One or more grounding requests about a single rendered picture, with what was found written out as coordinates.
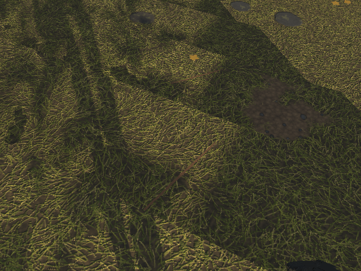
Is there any right robot hand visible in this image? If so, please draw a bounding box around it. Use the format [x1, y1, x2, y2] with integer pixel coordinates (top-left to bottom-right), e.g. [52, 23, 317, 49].
[287, 259, 339, 271]

